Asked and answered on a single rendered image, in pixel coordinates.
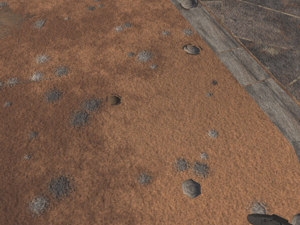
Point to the right robot hand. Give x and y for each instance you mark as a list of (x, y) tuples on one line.
[(263, 219)]

